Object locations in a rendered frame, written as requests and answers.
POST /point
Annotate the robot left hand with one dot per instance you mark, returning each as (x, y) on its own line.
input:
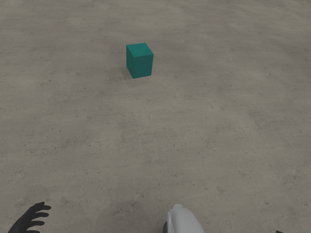
(24, 222)

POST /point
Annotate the robot right thigh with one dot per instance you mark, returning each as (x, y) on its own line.
(182, 220)

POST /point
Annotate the carton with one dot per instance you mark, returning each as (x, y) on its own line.
(139, 60)

